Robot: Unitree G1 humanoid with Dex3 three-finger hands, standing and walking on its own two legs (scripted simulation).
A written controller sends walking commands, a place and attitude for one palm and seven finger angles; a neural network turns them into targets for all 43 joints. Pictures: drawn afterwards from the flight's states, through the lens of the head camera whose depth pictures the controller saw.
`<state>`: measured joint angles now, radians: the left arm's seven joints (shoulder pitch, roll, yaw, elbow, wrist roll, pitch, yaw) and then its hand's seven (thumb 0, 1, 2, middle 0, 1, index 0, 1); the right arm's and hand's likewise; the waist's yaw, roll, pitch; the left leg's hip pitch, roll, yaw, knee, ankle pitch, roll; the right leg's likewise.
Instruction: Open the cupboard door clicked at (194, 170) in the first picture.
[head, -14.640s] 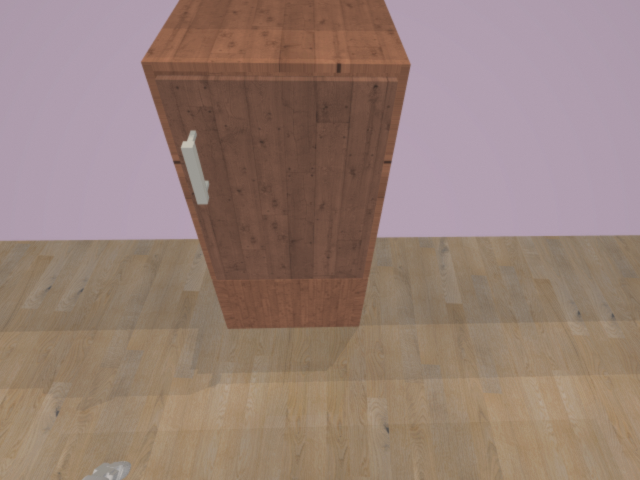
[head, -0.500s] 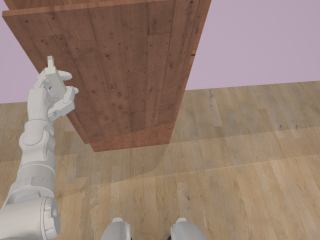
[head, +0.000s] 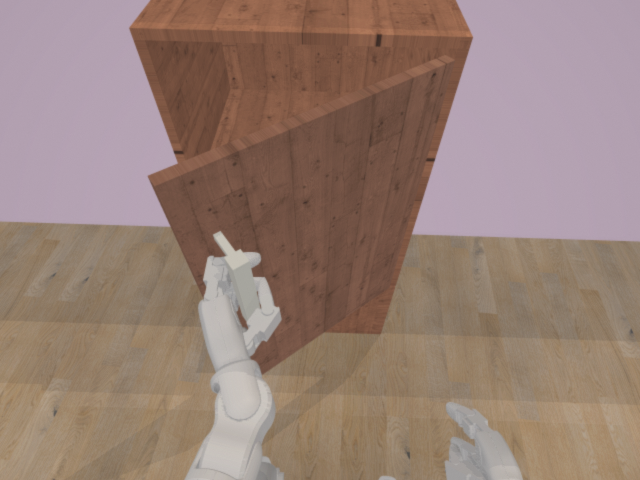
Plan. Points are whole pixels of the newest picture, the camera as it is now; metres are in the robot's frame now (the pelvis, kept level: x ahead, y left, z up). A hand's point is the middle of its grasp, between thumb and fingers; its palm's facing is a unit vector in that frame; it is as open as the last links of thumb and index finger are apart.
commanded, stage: pull the door open along its arc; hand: left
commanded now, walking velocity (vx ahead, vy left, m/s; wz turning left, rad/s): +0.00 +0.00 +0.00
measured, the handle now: (237, 280) +0.35 +0.13 +0.05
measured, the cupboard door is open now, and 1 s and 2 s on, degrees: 38 42 44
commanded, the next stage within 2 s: open thumb and fingers to let go in 0.02 s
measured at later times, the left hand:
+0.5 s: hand (285, 317) +0.31 +0.06 +0.04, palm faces +0.40 -0.92 -0.01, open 9.5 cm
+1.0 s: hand (283, 327) +0.29 +0.07 +0.04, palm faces +0.33 -0.94 -0.02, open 14.9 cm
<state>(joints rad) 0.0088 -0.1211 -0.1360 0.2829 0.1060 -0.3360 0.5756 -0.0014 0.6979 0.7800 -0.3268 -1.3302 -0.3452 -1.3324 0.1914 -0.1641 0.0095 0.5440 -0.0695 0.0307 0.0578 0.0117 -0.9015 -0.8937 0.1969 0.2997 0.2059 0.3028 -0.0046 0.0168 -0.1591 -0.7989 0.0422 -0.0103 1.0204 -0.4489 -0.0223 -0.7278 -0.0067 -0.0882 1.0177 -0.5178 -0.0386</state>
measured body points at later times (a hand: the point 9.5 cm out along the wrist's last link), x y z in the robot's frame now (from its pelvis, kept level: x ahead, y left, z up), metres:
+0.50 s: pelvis +0.00 -0.03 +0.00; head +0.05 -0.05 +0.45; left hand +0.28 +0.11 +0.05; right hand +0.16 -0.26 -0.11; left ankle +0.03 +0.13 -0.67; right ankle -0.01 -0.10 -0.67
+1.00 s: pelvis +0.00 -0.01 +0.00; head +0.04 -0.01 +0.44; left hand +0.27 +0.11 +0.05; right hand +0.19 -0.21 -0.10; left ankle +0.03 +0.13 -0.67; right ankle -0.01 -0.10 -0.67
